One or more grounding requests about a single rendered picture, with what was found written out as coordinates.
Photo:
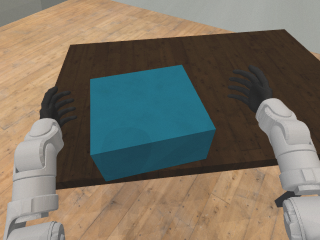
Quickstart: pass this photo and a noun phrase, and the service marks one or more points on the table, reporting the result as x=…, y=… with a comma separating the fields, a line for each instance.
x=293, y=74

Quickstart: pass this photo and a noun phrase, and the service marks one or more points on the robot right upper arm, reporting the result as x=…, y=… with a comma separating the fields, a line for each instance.
x=302, y=217

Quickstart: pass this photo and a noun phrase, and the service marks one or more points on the robot left upper arm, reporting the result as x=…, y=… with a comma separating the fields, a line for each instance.
x=52, y=230

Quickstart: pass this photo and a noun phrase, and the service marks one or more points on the carton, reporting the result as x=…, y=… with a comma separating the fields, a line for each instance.
x=145, y=121

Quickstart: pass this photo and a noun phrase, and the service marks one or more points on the robot left forearm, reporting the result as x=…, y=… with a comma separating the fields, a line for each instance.
x=34, y=171

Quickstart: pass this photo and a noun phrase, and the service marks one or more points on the robot right forearm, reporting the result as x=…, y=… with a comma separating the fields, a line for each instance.
x=293, y=147

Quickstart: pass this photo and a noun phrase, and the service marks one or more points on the left robot hand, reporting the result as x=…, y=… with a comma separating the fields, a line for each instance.
x=49, y=107

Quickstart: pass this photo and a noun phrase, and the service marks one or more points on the right robot hand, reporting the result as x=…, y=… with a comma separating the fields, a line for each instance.
x=258, y=85

